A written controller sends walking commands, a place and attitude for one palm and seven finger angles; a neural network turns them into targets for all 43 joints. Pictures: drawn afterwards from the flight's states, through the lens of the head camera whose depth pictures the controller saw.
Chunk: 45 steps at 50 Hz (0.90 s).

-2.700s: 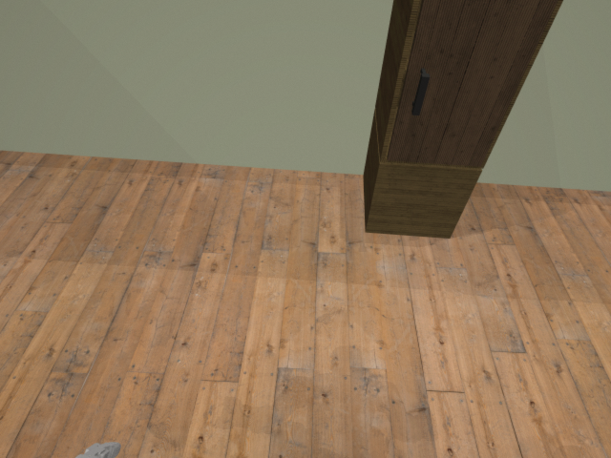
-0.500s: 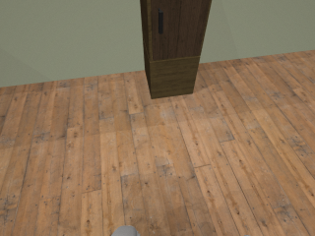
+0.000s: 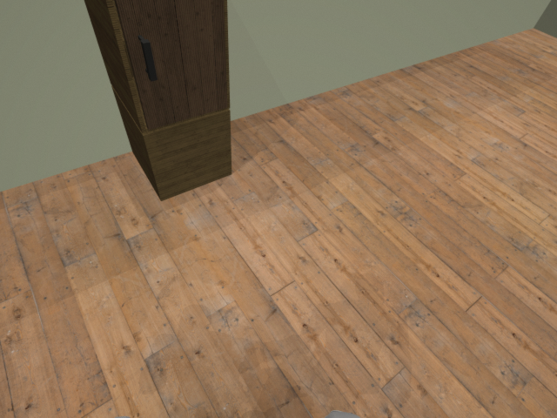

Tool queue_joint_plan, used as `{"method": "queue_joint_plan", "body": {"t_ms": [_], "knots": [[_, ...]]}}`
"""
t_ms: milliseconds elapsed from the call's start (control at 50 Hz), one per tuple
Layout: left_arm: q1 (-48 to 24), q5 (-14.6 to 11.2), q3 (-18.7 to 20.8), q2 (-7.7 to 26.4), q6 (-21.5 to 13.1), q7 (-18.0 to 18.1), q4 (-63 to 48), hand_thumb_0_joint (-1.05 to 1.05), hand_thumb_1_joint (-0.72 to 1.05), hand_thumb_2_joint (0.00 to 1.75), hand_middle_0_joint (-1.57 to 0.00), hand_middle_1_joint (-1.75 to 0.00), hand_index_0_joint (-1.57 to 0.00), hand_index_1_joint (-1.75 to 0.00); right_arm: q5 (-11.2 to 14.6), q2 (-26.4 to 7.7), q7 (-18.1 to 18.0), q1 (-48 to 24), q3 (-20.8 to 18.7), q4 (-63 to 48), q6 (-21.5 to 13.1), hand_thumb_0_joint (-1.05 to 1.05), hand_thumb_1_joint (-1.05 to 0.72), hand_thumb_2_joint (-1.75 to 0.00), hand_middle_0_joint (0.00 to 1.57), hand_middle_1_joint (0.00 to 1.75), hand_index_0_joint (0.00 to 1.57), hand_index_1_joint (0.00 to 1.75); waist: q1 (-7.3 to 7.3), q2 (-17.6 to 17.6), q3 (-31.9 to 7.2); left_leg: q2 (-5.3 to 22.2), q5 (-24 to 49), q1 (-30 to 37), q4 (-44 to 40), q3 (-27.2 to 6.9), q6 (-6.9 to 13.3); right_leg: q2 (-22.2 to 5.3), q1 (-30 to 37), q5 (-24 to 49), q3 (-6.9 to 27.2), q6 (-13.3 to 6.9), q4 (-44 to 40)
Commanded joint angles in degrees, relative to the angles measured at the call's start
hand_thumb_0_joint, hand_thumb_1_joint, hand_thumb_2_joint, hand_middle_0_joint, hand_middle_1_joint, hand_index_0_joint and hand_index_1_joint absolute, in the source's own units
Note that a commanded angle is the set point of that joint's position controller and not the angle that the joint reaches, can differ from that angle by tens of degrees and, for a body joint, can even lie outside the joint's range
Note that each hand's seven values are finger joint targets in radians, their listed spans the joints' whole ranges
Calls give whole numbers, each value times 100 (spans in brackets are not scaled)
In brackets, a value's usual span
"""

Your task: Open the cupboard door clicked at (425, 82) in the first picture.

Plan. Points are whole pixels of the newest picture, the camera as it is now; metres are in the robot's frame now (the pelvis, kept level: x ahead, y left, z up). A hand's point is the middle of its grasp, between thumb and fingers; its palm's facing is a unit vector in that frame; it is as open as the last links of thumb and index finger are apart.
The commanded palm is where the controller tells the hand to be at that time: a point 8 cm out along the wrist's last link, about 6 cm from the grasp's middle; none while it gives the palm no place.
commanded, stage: walk to a spot facing it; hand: left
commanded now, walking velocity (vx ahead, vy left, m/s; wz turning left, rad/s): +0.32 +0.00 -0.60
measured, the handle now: (146, 58) +1.10 +0.45 -0.07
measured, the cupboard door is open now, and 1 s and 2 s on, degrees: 0 0 0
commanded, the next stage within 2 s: turn to face it in 1.20 s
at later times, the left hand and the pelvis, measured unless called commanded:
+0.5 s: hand (198, 374) +0.22 +0.14 -0.19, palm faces -0.21 -0.96 -0.19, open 7.3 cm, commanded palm none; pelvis +0.15 -0.04 -0.01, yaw -14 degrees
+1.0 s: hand (244, 251) +0.48 +0.08 -0.18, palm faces -0.40 -0.91 -0.12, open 7.3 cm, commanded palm none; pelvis +0.35 -0.05 +0.00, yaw -26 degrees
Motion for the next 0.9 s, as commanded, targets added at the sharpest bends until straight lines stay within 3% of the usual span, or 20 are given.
{"method": "queue_joint_plan", "body": {"t_ms": [0, 80, 100, 120, 140, 160, 180, 220, 280, 320, 460, 500, 520, 540, 560, 580, 620, 680, 800, 880], "knots": [[-1210, -25, -42, 8, -280, -67, -808, 0, 90, 90, -20, -30, -20, -30, -44, -1181, -58, 568, -291, -3, -83, 0, -90, -90, 20, 30, 20, 30, -317, 1107, 288, 1566, 897, 623, -998, -962, 628, -50, -772, -81, -280, -127, -733], [-1196, -22, -53, -39, -376, -35, -783, 0, 90, 90, -20, -30, -20, -30, -72, -1209, -6, 613, -309, 105, -77, 0, -90, -90, 20, 30, 20, 30, -257, 1134, 194, 1582, 1372, 430, -566, -531, 437, 168, 140, -255, -582, -370, -1679], [-883, -24, -25, 2, -418, -18, -693, 0, 90, 90, -20, -30, -20, -30, -57, -1237, 1, 544, -298, 100, -80, 0, -90, -90, 20, 30, 20, 30, -53, 984, 36, 1523, 1883, 275, -94, -315, 329, 300, 750, -79, -658, -466, -2078], [-108, -18, 21, 146, -481, 10, -422, 0, 90, 90, -20, -30, -20, -30, -27, -1272, 24, 420, -288, 81, -75, 0, -90, -90, 20, 30, 20, 30, 361, 722, -309, 1259, 2497, -46, 1046, 146, 119, 543, 1842, 326, -877, -604, -2606], [835, -1, 135, 682, -569, 80, -115, 0, 90, 90, -20, -30, -20, -30, 59, -1090, 100, 408, -236, -36, -78, 0, -90, -90, 20, 30, 20, 30, 758, -113, -918, 1059, 1987, -1473, 2560, 464, -153, -166, 3776, 247, 6, -947, -2899], [1645, -82, 305, 1451, -622, 194, 79, 0, 90, 90, -20, -30, -20, -30, 95, -679, 122, 190, -98, -375, -87, 0, -90, -90, 20, 30, 20, 30, 1038, -1550, -1415, 186, -1611, -3451, 4316, 206, -518, -1845, 5016, 618, 2742, -1637, -3336], [1782, -210, 335, 1551, -570, 293, 161, 0, 90, 90, -20, -30, -20, -30, 68, -875, 66, -495, -147, -606, -70, 0, -90, -90, 20, 30, 20, 30, 1105, -938, -1156, 239, -1672, -3953, 4967, -680, -394, -2211, 4526, 1129, 3354, -1914, -3653], [914, -166, 192, 1096, -599, 332, -37, 0, 90, 90, -20, -30, -20, -30, 31, -865, 85, -726, -192, -513, -52, 0, -90, -90, 20, 30, 20, 30, 730, -611, -202, 554, -761, -3891, 5001, -1070, -366, -1765, 3040, -199, 2703, -1742, -4066], [115, -76, 42, 633, -714, 353, -133, 0, 90, 90, -20, -30, -20, -30, -39, -658, 135, -4, -211, -159, 84, 0, -90, -90, 20, 30, 20, 30, -3, -541, 114, 533, -154, -2829, 3971, -907, -509, -1061, 1677, 702, 1223, -1389, -4121], [185, -76, 23, 606, -765, 337, -42, 0, 90, 90, -20, -30, -20, -30, -33, -582, 174, 26, -210, -142, 114, 0, -90, -90, 20, 30, 20, 30, -45, -586, 184, 415, 181, -2652, 3496, -757, -557, -818, 1389, 765, 962, -1349, -4177], [587, -62, 54, 635, -813, 339, 243, 0, 90, 90, -20, -30, -20, -30, 21, -504, 275, -724, -219, -439, -68, 0, -90, -90, 20, 30, 20, 30, 109, -725, 354, 91, 596, -1813, 1637, -640, -387, -787, 1335, 549, 1194, -1263, -3975], [407, -69, 74, 632, -785, 354, 249, 0, 90, 90, -20, -30, -20, -30, 25, -631, 225, -100, -275, -256, -129, 0, -90, -90, 20, 30, 20, 30, -265, -418, 212, -35, 731, -669, 979, -590, -347, -626, 996, 539, 1064, -1111, -3345], [416, -89, 54, 452, -765, 333, 226, 0, 90, 90, -20, -30, -20, -30, -3, -897, 156, 605, -335, -11, -162, 0, -90, -90, 20, 30, 20, 30, -545, 163, -114, 4, 548, 331, 675, -705, -305, -247, 692, 825, 822, -964, -2263], [665, -147, 10, 43, -718, 285, 172, 0, 90, 90, -20, -30, -20, -30, -108, -1508, 85, 1316, -477, 178, -201, 0, -90, -90, 20, 30, 20, 30, -735, 1734, -585, 1264, -519, 1219, -136, -2384, 37, 487, -132, -230, 168, -670, -373], [836, -143, -45, -108, -729, 270, 59, 0, 90, 90, -20, -30, -20, -30, -102, -1753, 75, 1575, -456, 230, -161, 0, -90, -90, 20, 30, 20, 30, -651, 2547, -743, 2235, -1577, 1256, -1198, -4069, 386, 823, -835, -1445, 34, -571, 1165], [639, -96, -25, 62, -696, 302, 95, 0, 90, 90, -20, -30, -20, -30, -50, -1523, 14, 1106, -399, 185, -119, 0, -90, -90, 20, 30, 20, 30, -550, 2176, -538, 2400, -2450, 656, -1478, -4310, 450, 402, -1022, -1054, 454, -643, 1977], [400, -40, 18, 12, -683, 188, 203, 0, 90, 90, -20, -30, -20, -30, -34, -923, 7, 220, -256, -10, -173, 0, -90, -90, 20, 30, 20, 30, -188, 843, 385, 1915, -2116, -526, -1589, -3167, 320, -33, -1099, 17, 396, -607, 2172], [1014, -23, 13, -270, -533, 163, 482, 0, 90, 90, -20, -30, -20, -30, 22, -540, -31, -82, -182, 89, -296, 0, -90, -90, 20, 30, 20, 30, 194, 926, 200, 1354, -487, -802, -1411, -1471, 52, -123, -584, 705, 277, -451, 1866], [682, 11, 91, -356, -408, 143, 323, 0, 90, 90, -20, -30, -20, -30, 55, -424, -56, 334, -216, 301, -355, 0, -90, -90, 20, 30, 20, 30, 160, 682, 274, 1339, 578, -121, -1505, -736, 277, -304, -1412, 1379, 199, -235, 1412], [38, 4, 60, -383, -411, 108, 140, 0, 90, 90, -20, -30, -20, -30, 51, -430, -65, 724, -226, 482, -344, 0, -90, -90, 20, 30, 20, 30, -31, 681, 461, 1455, 998, 410, -1463, -527, 507, -428, -1726, 1364, -29, -176, 562]]}}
